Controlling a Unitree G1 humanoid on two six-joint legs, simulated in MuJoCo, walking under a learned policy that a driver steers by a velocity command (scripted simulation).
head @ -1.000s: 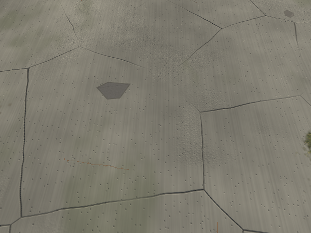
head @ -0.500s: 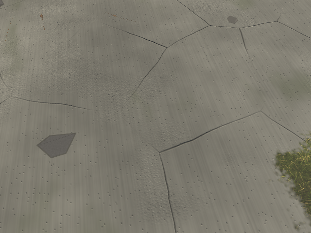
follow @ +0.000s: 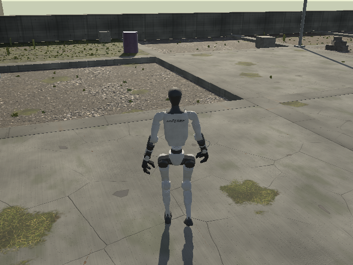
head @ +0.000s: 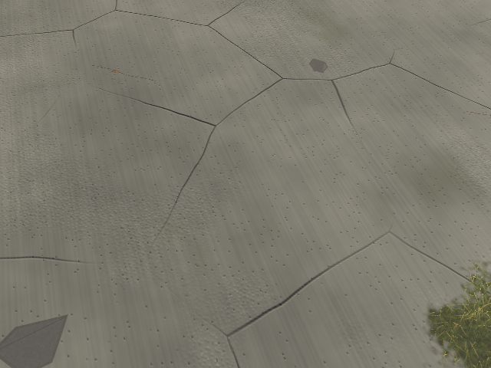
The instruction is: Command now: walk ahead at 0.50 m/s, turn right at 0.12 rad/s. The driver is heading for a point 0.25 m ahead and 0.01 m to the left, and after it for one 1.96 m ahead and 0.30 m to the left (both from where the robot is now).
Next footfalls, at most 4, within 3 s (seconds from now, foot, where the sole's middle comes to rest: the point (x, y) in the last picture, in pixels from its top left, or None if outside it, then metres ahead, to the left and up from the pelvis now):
0.40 right None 0.37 -0.11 -0.77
0.96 left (225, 311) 0.63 0.09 -0.77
1.50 right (244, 212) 0.99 0.05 -0.77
2.04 left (189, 153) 1.25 0.26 -0.77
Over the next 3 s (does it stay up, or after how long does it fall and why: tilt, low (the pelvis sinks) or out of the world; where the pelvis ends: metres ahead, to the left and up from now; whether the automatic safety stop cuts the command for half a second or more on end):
stays up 1.23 0.18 0.00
